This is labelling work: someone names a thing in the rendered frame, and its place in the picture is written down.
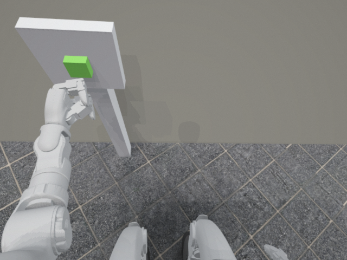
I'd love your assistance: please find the robot left thigh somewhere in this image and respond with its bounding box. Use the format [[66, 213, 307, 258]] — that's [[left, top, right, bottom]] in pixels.
[[109, 226, 147, 260]]

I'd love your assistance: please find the button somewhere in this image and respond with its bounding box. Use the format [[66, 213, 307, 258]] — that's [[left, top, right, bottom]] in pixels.
[[63, 56, 93, 78]]

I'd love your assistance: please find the robot left hand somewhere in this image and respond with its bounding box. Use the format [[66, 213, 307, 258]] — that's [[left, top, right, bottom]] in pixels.
[[44, 78, 95, 130]]

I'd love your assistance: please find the robot right hand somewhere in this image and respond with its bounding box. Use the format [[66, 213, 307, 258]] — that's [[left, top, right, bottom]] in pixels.
[[264, 244, 289, 260]]

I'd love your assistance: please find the robot left upper arm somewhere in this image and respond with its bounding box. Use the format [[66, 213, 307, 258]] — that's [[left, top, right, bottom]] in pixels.
[[0, 205, 73, 260]]

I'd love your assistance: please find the panel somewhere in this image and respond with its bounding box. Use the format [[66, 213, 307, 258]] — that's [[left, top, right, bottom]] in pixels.
[[15, 17, 131, 157]]

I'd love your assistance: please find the right robot shin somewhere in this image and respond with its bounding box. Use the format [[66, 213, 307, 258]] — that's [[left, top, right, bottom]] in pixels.
[[187, 214, 208, 260]]

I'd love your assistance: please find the left robot forearm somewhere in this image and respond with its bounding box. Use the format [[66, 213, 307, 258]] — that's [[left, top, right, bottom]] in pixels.
[[1, 123, 72, 252]]

